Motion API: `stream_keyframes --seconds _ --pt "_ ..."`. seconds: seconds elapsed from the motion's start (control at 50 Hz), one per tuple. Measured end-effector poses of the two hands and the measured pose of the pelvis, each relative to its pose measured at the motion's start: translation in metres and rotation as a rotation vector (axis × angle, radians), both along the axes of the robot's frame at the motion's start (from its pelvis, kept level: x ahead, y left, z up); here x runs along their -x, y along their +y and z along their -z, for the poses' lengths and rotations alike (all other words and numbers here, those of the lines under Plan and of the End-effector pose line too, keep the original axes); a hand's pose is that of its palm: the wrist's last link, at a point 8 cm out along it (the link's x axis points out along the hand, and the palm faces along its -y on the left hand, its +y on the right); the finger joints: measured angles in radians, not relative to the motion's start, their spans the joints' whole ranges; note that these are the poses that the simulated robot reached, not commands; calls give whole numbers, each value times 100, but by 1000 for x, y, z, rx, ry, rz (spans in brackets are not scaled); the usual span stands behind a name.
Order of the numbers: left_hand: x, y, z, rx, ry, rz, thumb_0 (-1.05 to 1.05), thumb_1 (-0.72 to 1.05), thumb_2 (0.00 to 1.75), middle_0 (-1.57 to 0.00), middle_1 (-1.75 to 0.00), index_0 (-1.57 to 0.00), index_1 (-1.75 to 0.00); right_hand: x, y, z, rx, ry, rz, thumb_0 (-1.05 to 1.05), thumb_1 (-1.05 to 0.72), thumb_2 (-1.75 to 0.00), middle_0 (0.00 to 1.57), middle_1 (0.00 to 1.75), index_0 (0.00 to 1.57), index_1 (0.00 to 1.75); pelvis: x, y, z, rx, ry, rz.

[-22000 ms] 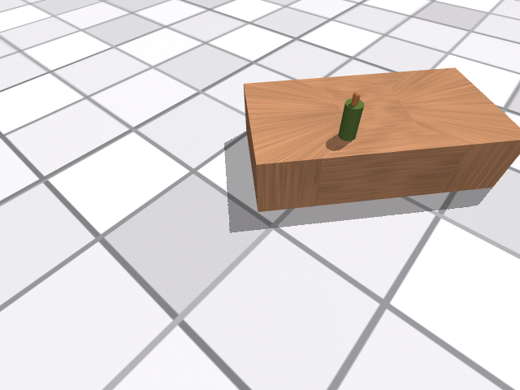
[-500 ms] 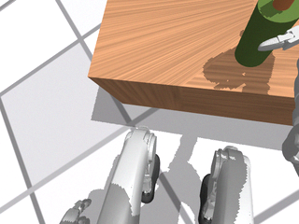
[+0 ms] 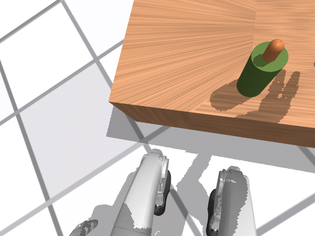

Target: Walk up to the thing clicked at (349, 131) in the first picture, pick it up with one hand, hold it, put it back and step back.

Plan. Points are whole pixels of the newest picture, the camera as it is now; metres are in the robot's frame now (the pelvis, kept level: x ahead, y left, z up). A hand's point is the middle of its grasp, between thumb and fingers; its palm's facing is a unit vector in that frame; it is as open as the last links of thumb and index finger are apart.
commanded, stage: home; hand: right
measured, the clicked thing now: (261, 68) +0.54 -0.15 -0.10
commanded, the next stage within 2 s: none
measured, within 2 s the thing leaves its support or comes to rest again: neither
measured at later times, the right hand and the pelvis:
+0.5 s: hand out of the picture +0.41 -0.24 +0.07, palm faces +0.18 +0.93 -0.31, open 16.9 cm; pelvis +0.05 +0.00 +0.16, yaw -2 degrees
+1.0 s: hand out of the picture +0.22 -0.18 +0.12, palm faces +0.21 +0.94 -0.26, open 17.1 cm; pelvis +0.08 +0.01 +0.19, yaw -4 degrees
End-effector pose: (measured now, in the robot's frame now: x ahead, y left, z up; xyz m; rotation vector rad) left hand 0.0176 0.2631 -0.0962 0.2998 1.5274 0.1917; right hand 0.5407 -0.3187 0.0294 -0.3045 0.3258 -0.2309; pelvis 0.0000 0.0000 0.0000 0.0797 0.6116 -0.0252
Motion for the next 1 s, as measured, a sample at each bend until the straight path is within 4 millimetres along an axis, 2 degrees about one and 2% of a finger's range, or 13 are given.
stream_keyframes --seconds 0.1,0.18,0.34,0.52,0.62,0.74,0.9,1.0 --pt "-5 -8 -30 15 -5 -19 0 84 87 -20 -29 -19 -29 11 -12 -33 29 36 63 -1 46 -11 6 7 7 8 -10 -2 -34 -2 -32 1" --pt "-15 -10 -55 21 -34 -32 0 85 87 -20 -28 -19 -29 31 -11 -44 39 110 70 -1 43 -12 6 7 7 8 -19 -3 -61 -1 -65 1" --pt "-54 -9 -108 -3 -152 -34 0 88 89 -20 -29 -20 -29 96 18 -45 -20 242 44 -1 42 -12 7 7 7 7 -38 -3 -113 8 -163 8" --pt "-111 -6 -157 -29 -332 17 0 90 90 -20 -29 -20 -29 166 35 -74 -79 299 116 -1 43 -12 7 7 7 7 -55 1 -160 30 -295 27" --pt "-143 -10 -173 -11 -432 43 0 90 90 -20 -29 -20 -29 205 45 -87 -82 341 128 -1 44 -11 7 7 7 7 -64 2 -176 45 -358 33" --pt "-182 -19 -188 23 -553 64 0 90 90 -20 -29 -20 -29 253 66 -98 -104 382 118 -1 44 -11 7 7 7 7 -71 5 -188 60 -424 35" --pt "-229 -32 -209 52 -719 103 0 90 90 -20 -29 -20 -29 319 91 -115 -150 400 134 -1 45 -10 7 7 7 7 -77 11 -195 71 -480 43" --pt "-245 -36 -220 49 -796 142 0 89 89 -20 -29 -20 -29 345 95 -120 -157 415 164 -1 46 -10 6 6 7 7 -75 14 -195 75 -499 54"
